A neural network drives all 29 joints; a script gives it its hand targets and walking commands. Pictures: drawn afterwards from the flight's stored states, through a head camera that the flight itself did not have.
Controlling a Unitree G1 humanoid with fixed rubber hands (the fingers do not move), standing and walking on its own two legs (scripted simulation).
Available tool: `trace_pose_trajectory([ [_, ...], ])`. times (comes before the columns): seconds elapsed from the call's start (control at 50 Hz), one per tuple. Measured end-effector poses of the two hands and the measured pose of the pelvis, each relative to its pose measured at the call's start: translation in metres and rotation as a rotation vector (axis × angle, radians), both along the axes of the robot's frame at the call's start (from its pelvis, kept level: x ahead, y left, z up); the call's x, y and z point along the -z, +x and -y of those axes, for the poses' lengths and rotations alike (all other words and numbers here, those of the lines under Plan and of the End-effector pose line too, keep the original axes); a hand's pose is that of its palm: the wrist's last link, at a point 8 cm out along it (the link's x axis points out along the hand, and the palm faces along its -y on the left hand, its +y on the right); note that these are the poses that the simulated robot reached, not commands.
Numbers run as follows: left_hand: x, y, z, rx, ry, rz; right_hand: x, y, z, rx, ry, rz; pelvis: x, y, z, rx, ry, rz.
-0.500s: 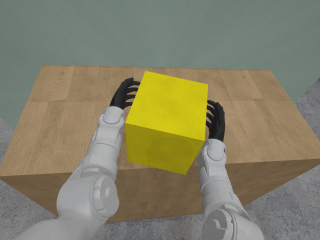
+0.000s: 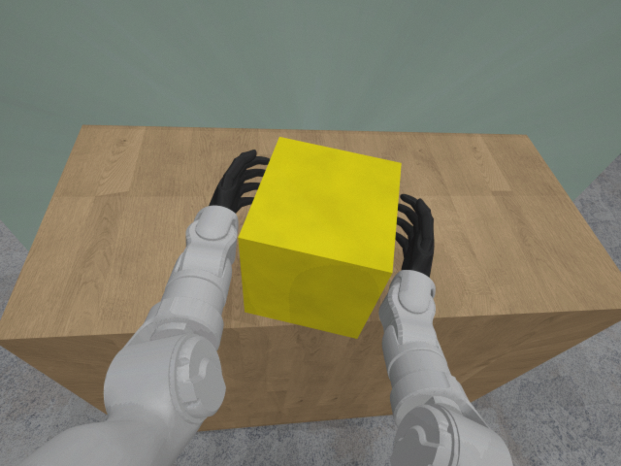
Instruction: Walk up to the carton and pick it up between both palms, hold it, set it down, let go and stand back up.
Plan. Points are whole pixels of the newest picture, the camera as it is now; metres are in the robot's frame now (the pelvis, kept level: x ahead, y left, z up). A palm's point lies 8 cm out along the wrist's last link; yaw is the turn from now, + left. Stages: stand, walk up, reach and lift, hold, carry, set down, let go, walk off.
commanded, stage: reach and lift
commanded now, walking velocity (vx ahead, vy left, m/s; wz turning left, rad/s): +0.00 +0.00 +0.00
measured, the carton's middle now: (319, 240) +0.40 -0.05 +0.05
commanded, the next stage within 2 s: none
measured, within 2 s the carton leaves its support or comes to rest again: leaves its support in 0.24 s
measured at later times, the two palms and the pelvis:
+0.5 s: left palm (219, 208) +0.42 +0.09 +0.10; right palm (413, 262) +0.35 -0.16 +0.07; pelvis -0.02 -0.02 +0.00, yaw +2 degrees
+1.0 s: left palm (211, 220) +0.41 +0.10 +0.09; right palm (408, 261) +0.35 -0.16 +0.07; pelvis -0.02 -0.02 +0.00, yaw +2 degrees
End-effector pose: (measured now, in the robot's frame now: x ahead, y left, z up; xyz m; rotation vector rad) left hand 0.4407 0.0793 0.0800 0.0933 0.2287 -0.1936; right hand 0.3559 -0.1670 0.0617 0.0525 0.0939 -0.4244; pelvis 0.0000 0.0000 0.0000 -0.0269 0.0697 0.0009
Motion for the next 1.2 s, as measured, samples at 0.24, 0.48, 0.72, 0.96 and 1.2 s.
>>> trace_pose_trajectory([
  [0.24,-0.008,-0.008,-0.001,-0.006,0.025,0.08,-0.002,-0.005,-0.001,-0.008,-0.016,0.062,0.001,-0.001,0.002,-0.005,-0.002,-0.038],
  [0.48,-0.018,-0.022,-0.007,-0.059,0.018,0.129,-0.005,-0.006,-0.004,-0.054,-0.013,0.098,0.0,-0.017,0.014,-0.026,0.006,-0.046],
  [0.72,-0.012,-0.024,-0.014,-0.081,0.046,0.118,-0.005,-0.001,-0.008,-0.089,-0.042,0.076,0.0,-0.026,0.021,-0.032,0.008,-0.076],
  [0.96,-0.009,-0.031,-0.018,-0.116,0.031,0.098,-0.005,-0.002,-0.01,-0.119,-0.059,0.049,0.001,-0.022,0.018,-0.034,-0.006,-0.075],
  [1.2,-0.038,-0.046,-0.019,-0.146,0.029,0.087,-0.028,-0.011,-0.011,-0.14,0.01,0.051,0.001,-0.022,0.012,-0.038,-0.01,0.007],
])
